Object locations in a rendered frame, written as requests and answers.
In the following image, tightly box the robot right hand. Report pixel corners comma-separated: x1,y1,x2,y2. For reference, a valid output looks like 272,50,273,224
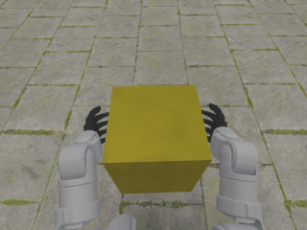
201,103,227,143

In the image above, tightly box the left robot thigh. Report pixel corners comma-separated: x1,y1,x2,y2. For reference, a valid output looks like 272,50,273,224
106,214,136,230

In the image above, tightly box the robot left forearm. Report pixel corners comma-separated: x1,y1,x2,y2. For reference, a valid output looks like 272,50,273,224
54,130,103,230

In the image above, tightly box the carton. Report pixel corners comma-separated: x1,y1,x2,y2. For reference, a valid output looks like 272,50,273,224
102,85,212,194

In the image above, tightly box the robot left hand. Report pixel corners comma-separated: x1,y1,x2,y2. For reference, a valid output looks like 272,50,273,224
83,106,109,144

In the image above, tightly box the robot right forearm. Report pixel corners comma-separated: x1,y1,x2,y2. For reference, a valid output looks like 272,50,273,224
210,126,265,230

